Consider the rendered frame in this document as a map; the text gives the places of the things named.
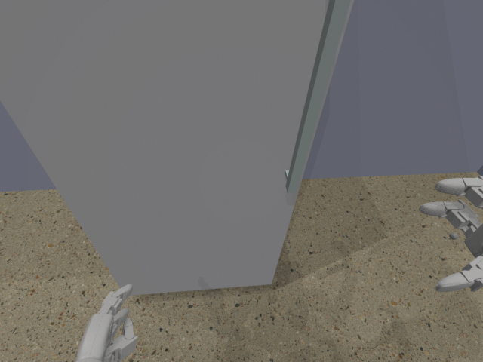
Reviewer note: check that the right robot hand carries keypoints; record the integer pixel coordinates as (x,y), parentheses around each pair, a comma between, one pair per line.
(464,218)

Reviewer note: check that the fridge door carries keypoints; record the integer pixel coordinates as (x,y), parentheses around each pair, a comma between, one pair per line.
(167,127)

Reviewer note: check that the left robot hand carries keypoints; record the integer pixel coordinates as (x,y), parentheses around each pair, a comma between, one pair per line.
(102,328)

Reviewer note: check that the handle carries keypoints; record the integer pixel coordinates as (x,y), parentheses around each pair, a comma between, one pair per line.
(327,48)

